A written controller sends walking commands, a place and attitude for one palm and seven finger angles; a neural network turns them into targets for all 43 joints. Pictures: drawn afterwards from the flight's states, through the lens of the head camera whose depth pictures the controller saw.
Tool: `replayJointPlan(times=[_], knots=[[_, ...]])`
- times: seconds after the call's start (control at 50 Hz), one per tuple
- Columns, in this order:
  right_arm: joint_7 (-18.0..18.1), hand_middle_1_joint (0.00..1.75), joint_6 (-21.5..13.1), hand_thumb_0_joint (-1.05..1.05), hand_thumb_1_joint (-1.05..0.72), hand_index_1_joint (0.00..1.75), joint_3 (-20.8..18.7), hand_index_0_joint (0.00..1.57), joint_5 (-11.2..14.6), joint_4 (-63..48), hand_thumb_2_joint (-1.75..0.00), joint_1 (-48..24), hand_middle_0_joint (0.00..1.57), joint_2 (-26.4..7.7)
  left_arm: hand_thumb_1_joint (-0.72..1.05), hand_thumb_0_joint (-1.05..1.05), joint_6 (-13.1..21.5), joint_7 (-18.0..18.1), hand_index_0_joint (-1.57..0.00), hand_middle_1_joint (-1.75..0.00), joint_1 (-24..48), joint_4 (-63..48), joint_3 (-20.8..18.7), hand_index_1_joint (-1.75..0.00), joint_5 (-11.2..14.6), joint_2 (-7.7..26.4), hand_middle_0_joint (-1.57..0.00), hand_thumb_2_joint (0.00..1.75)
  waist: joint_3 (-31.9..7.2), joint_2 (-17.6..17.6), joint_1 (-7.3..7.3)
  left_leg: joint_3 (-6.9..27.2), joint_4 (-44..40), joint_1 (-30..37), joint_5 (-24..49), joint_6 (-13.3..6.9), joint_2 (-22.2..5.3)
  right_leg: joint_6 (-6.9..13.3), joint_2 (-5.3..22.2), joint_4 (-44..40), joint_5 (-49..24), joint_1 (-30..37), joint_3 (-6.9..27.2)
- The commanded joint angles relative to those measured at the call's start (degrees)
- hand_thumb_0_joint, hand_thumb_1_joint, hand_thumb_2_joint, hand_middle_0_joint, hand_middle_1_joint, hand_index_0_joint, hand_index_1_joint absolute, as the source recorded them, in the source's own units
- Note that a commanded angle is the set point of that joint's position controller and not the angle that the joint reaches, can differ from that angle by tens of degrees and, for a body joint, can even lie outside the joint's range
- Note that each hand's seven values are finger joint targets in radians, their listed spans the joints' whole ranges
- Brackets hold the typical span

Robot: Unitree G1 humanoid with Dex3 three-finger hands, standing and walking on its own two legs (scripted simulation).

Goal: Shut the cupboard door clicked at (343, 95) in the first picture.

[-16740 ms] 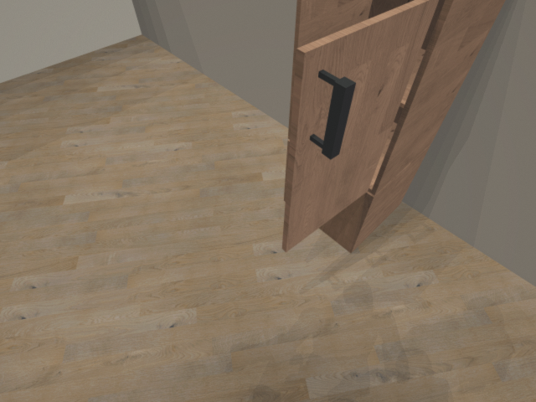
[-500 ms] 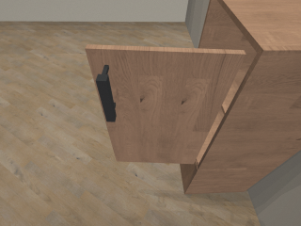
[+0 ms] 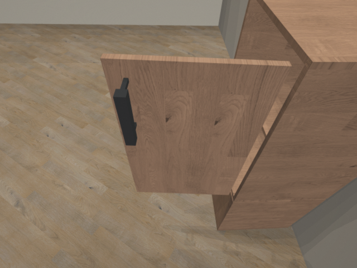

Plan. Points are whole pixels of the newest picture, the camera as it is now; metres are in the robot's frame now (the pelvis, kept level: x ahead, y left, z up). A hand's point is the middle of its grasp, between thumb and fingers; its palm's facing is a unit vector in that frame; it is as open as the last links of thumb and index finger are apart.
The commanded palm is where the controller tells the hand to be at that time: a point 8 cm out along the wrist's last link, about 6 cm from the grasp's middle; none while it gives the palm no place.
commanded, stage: look again from close up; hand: left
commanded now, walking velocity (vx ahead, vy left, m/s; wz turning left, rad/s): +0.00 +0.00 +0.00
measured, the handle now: (128, 113) +0.41 +0.15 +0.13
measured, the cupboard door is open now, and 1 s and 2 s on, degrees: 86 86 86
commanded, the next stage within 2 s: raise the hand and make a fist in 0.10 s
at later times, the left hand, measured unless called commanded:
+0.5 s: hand (109, 242) +0.17 +0.15 +0.00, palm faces +0.06 -1.00 -0.01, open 6.7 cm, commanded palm +0.10 +0.22 -0.03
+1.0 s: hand (92, 243) +0.16 +0.18 +0.03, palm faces +0.06 -1.00 -0.04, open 4.3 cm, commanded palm +0.11 +0.22 +0.04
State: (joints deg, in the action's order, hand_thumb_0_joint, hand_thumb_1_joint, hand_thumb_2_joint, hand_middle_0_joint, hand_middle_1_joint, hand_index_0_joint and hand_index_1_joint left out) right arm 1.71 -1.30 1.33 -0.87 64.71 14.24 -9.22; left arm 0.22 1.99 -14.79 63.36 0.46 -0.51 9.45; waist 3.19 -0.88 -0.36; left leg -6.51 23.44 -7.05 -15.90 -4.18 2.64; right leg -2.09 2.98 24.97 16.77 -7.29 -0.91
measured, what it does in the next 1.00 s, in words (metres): shifts its weight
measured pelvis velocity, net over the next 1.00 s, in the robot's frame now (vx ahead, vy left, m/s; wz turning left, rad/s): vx -0.04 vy -0.03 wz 0.08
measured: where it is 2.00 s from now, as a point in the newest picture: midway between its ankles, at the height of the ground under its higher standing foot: outside the picture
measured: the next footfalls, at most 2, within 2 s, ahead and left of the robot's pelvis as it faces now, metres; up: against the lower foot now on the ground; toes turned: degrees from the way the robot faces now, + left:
none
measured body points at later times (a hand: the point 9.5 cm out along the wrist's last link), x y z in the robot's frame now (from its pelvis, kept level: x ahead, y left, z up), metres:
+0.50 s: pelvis -0.04 -0.03 -0.05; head -0.03 -0.03 +0.40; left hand +0.16 +0.21 +0.01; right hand +0.14 -0.28 -0.12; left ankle -0.03 +0.07 -0.74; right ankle -0.01 -0.12 -0.74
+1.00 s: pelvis -0.04 -0.03 -0.05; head -0.01 -0.04 +0.40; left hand +0.15 +0.23 +0.03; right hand +0.14 -0.24 -0.13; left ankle -0.03 +0.07 -0.74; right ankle -0.01 -0.12 -0.74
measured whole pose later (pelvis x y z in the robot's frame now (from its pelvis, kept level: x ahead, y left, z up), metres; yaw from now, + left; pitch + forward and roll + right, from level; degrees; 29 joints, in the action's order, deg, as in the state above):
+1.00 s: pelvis -0.04 -0.03 -0.05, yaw +4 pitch +7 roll -1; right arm 3.7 -14.5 2.9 1.8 31.5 16.8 -11.5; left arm 13.9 -16.7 -22.7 -5.6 -11.1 18.4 14.9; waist -4.2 2.0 -0.5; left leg -0.4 51.5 -34.2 -24.5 -1.7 0.7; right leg 3.0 -1.6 49.4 23.2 -33.7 -5.1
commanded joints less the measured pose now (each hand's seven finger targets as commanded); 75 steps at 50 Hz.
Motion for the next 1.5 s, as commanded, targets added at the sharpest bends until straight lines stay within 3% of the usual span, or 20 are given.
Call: replayJointPlan(times=[0.0, 0.16, 0.18, 0.2, 0.22, 0.24, 0.26, 0.28, 0.32, 0.4, 0.44, 0.5, 0.54, 0.64, 0.68, 0.78, 0.88, 0.98, 1.2, 1.48], knots=[[0.3, 0.30, -1.1, 0.00, -0.90, 0.30, -1.2, 0.20, 0.3, -1.3, -0.90, 3.8, 0.20, -6.2, 0.90, 0.00, 0.5, 0.6, -0.20, -0.30, -4.3, -1.5, -0.8, -0.30, -0.2, 5.9, -0.20, 0.90, -0.9, 0.4, 0.05, 8.0, -4.2, 0.7, 19.4, 1.2, -8.9, 3.4, 3.4, -2.2, -13.2, -1.2, 2.9], [0.3, 0.30, -1.0, 0.00, -0.90, 0.30, -1.2, 0.20, 0.3, -0.9, -0.90, 4.0, 0.20, -5.6, 0.90, 0.00, 0.4, 0.6, -0.20, -0.30, -5.0, -1.2, -0.7, -0.30, -0.3, 5.1, -0.20, 0.90, 0.6, 0.5, -0.09, 7.9, -5.0, 0.0, 16.5, 1.1, -8.8, 3.3, 3.4, -3.0, -11.3, -2.1, 3.0], [-0.1, 0.30, -1.2, 0.00, -0.90, 0.30, -1.6, 0.20, 1.0, -4.7, -0.90, 1.5, 0.20, -8.2, 0.90, 0.00, 1.8, 2.6, -0.20, -0.30, -7.0, 0.1, -0.3, -0.30, -1.0, 5.8, -0.20, 0.90, 0.1, -0.5, -0.32, 8.2, 5.7, -2.9, 35.2, 3.2, -10.6, 2.3, 4.7, -1.0, -25.5, -3.9, 3.7], [4.8, 0.30, -12.6, 0.00, -0.90, 0.30, -4.6, 0.20, 1.9, -20.3, -0.90, 9.1, 0.20, -20.5, 0.90, 0.00, 16.7, 4.3, -0.20, -0.30, 44.0, -93.5, -24.8, -0.30, 4.5, 39.6, -0.20, 0.90, -23.9, 4.0, 10.47, 13.4, 6.7, 17.2, 45.5, 4.8, -8.7, 1.8, -3.3, 14.7, -25.6, -7.8, -4.6], [5.8, 0.30, -18.1, 0.00, -0.90, 0.30, -0.5, 0.20, 5.2, -19.9, -0.90, 4.3, 0.20, -13.4, 0.90, 0.00, 12.4, 4.9, -0.22, -0.32, 2.0, -76.5, -1.9, -0.32, 6.1, 11.9, -0.22, 0.90, -30.3, 25.7, 3.71, 14.3, 5.0, 26.7, 48.8, 6.5, -9.6, 2.6, -5.1, 23.8, 0.0, -16.1, -4.3], [4.7, 0.30, -20.3, 0.00, -0.90, 0.30, -1.7, 0.20, 3.9, -20.7, -0.90, 0.6, 0.20, -10.7, 0.90, 0.00, 4.5, 5.5, -0.24, -0.34, -11.8, -74.7, 2.4, -0.34, 9.5, -1.4, -0.24, 0.90, -25.1, 25.1, 1.39, 13.4, 1.0, 16.2, 47.2, 9.2, -8.3, 3.1, -4.0, 27.8, 5.0, -14.3, -4.0], [2.8, 0.30, -21.6, 0.00, -0.90, 0.30, -2.5, 0.20, 3.6, -19.6, -0.90, 2.3, 0.20, -9.5, 0.90, 0.00, 3.7, 5.8, -0.25, -0.36, -7.6, -69.4, 3.5, -0.36, 8.9, -1.1, -0.25, 0.90, -13.6, 12.8, 2.72, 11.6, -1.4, 5.7, 39.8, 7.6, -8.3, 2.4, -2.8, 24.4, 4.4, -17.9, -3.2], [1.1, 0.30, -21.8, 0.00, -0.90, 0.30, -4.5, 0.20, 3.2, -22.2, -0.90, 1.4, 0.20, -10.8, 0.90, 0.00, 4.9, 4.7, -0.27, -0.38, -3.9, -69.2, 3.7, -0.38, 9.4, -2.5, -0.27, 0.90, -4.6, 7.4, 3.51, 11.2, 2.4, -1.6, 31.3, 7.0, -7.2, 2.8, -2.1, 17.5, 3.3, -19.9, -3.6], [-0.3, 0.30, -21.5, 0.00, -0.90, 0.30, -5.4, 0.20, 1.8, -26.7, -0.90, -0.1, 0.20, -12.2, 0.90, 0.00, 10.9, 1.2, -0.31, -0.42, -10.1, -60.5, -3.8, -0.42, 9.7, 1.7, -0.31, 0.90, -1.7, -5.7, 2.09, 10.8, 10.8, -14.6, 11.6, 6.8, -3.9, 3.8, -1.9, 8.2, -1.7, -20.7, -4.5], [-2.0, 0.30, -18.8, 0.00, -0.90, 0.30, -6.6, 0.20, 1.2, -32.8, -0.90, -3.6, 0.20, -12.0, 0.90, 0.00, 28.8, -14.6, -0.38, -0.50, -25.1, -51.1, -11.5, -0.50, 14.7, 2.5, -0.38, 0.90, -8.8, -20.4, -2.22, 7.1, 23.6, -31.1, 6.0, 6.0, -0.2, 3.5, -1.0, 19.2, -10.2, -23.3, -0.5], [-2.5, 0.30, -17.8, 0.00, -0.90, 0.30, -7.1, 0.20, 1.7, -37.1, -0.90, -5.3, 0.20, -12.0, 0.90, 0.00, 34.7, -22.0, -0.42, -0.54, -22.9, -52.5, -14.8, -0.54, 16.2, 7.3, -0.42, 0.90, -10.9, -13.6, -3.10, 6.0, 27.7, -37.0, -0.3, 5.7, 0.6, 3.6, 0.8, 21.3, -4.5, -23.7, 5.3], [-1.7, 0.30, -16.2, 0.00, -0.90, 0.30, -6.3, 0.20, 2.9, -44.7, -0.90, -9.1, 0.20, -12.4, 0.90, 0.00, 31.4, -23.4, -0.47, -0.60, -15.9, -64.8, -18.1, -0.60, 19.1, 12.5, -0.47, 0.90, -15.0, 0.8, -4.41, 4.5, 27.3, -36.5, -5.9, 3.9, 1.1, 4.2, -0.4, 19.1, 12.9, -24.6, 7.4], [-0.4, 0.30, -15.8, 0.00, -0.90, 0.30, -5.7, 0.20, 2.9, -46.1, -0.90, -8.1, 0.20, -11.9, 0.90, 0.00, 29.8, -20.8, -0.51, -0.64, -7.9, -72.9, -19.8, -0.64, 20.1, 15.1, -0.51, 0.90, -16.4, 1.6, -2.50, 5.4, 30.0, -37.6, -8.7, 3.2, 0.6, 3.1, 0.0, 16.8, 19.6, -26.3, 11.4], [1.7, 0.30, -17.6, 0.00, -0.90, 0.30, -3.9, 0.20, 2.5, -44.8, -0.90, -4.5, 0.20, -11.7, 0.90, 0.00, 33.4, -18.4, -0.60, -0.74, 4.8, -87.1, -11.3, -0.74, 18.7, 12.2, -0.60, 0.90, -15.7, 3.4, 3.94, 7.8, 32.5, -33.1, -9.0, 1.7, -1.6, 2.6, -1.4, 15.3, 20.1, -30.7, 10.6], [2.5, 0.30, -18.2, 0.00, -0.90, 0.30, -3.4, 0.20, 2.9, -43.2, -0.90, -3.4, 0.20, -12.3, 0.90, 0.00, 32.2, -19.9, -0.64, -0.78, 3.1, -83.2, -8.9, -0.78, 18.4, 11.5, -0.64, 0.90, -13.2, 4.0, 4.54, 8.4, 31.3, -32.8, -10.2, 1.7, -1.9, 3.0, -2.0, 14.8, 21.0, -31.2, 8.9], [3.3, 0.30, -17.9, 0.00, -0.90, 0.30, -2.9, 0.20, 3.9, -43.1, -0.90, -3.0, 0.20, -12.3, 0.90, 0.00, 21.6, -22.6, -0.73, -0.88, -2.0, -76.6, -12.5, -0.88, 18.4, 14.8, -0.73, 0.90, -15.0, 3.6, 0.97, 8.6, 27.0, -31.0, -7.1, 1.8, -2.0, 2.6, -1.3, 12.2, 17.4, -23.9, 8.1], [2.9, 0.30, -16.9, 0.00, -0.90, 0.30, -2.4, 0.20, 3.4, -44.0, -0.90, -4.7, 0.20, -10.0, 0.90, 0.00, 16.4, -18.5, -0.82, -0.98, -7.1, -79.7, -18.7, -0.98, 20.4, 14.6, -0.82, 0.90, -18.0, -0.9, -2.60, 9.1, 22.7, -28.3, 0.0, 2.6, -1.8, 1.9, -0.9, 13.2, 3.6, -15.5, 5.4], [2.1, 0.30, -17.9, 0.00, -0.90, 0.30, -2.5, 0.20, 3.0, -42.9, -0.90, -3.7, 0.20, -10.2, 0.90, 0.00, 18.4, -17.6, -0.92, -1.08, -9.5, -82.5, -16.4, -1.08, 19.8, 12.0, -0.92, 0.90, -17.4, 0.4, -2.15, 9.0, 19.8, -23.7, 6.2, 2.7, -1.9, 2.3, -2.1, 15.7, -8.5, -15.3, 1.4], [2.4, 0.30, -19.9, 0.00, -0.90, 0.30, -2.4, 0.20, 3.6, -41.6, -0.90, -3.1, 0.20, -11.5, 0.90, 0.00, 16.9, -15.6, -1.12, -1.30, -5.5, -90.2, -14.7, -1.30, 18.6, 12.3, -1.12, 0.90, -17.0, 4.5, -1.16, 10.4, 14.4, -14.7, 8.0, 3.3, -2.9, 3.4, -3.7, 14.8, -6.5, -16.5, -3.4], [2.7, 0.30, -17.4, 0.00, -0.90, 0.30, -0.4, 0.20, 4.1, -41.3, -0.90, -5.3, 0.20, -11.0, 0.90, 0.00, 5.1, -15.7, -1.30, -1.50, 5.1, -92.4, -15.3, -1.50, 17.6, 13.9, -1.30, 0.90, -13.4, 5.8, -1.78, 11.2, 7.2, -7.0, 12.3, 4.7, -3.8, 3.6, -4.1, 8.1, -9.8, -10.1, -4.1]])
